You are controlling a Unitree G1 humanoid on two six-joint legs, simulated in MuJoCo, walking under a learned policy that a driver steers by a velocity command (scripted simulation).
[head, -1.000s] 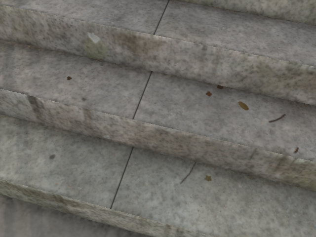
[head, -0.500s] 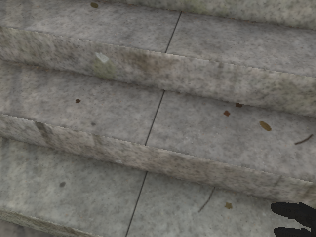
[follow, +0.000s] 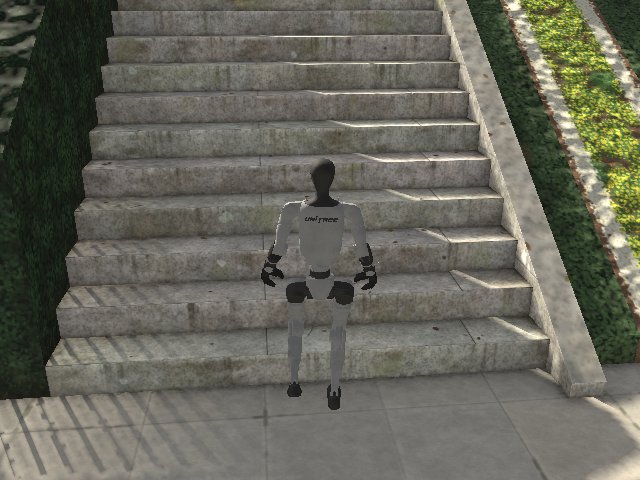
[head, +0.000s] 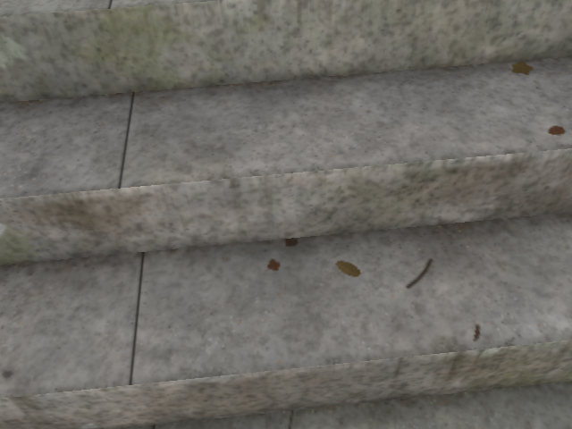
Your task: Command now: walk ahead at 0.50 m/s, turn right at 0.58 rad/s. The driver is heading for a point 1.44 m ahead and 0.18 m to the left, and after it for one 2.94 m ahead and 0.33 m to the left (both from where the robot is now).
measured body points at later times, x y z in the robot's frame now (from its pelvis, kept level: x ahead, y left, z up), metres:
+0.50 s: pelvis +0.23 +0.03 +0.15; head +0.20 +0.02 +0.60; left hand +0.42 +0.24 +0.06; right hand +0.22 -0.23 +0.01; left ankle +0.26 +0.10 -0.54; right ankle +0.13 -0.09 -0.34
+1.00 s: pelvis +0.49 -0.06 +0.30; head +0.48 -0.05 +0.75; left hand +0.63 +0.20 +0.21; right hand +0.56 -0.30 +0.16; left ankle +0.36 +0.05 -0.24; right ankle +0.59 -0.17 -0.35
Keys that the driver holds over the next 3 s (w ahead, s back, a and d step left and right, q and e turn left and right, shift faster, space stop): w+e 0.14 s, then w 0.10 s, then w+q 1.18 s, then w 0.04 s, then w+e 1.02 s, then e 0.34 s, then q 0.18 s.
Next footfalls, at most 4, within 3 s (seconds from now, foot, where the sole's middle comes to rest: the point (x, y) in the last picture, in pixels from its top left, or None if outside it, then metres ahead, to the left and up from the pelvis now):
0.34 left None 0.30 0.09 -0.58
0.88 right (404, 289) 0.63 -0.17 -0.39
1.44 left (189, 139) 0.85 0.23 -0.21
2.00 right None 1.12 0.18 -0.02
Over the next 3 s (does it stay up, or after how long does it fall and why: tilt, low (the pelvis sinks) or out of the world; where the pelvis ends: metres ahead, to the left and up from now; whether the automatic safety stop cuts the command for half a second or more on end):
stays up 1.42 0.23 0.93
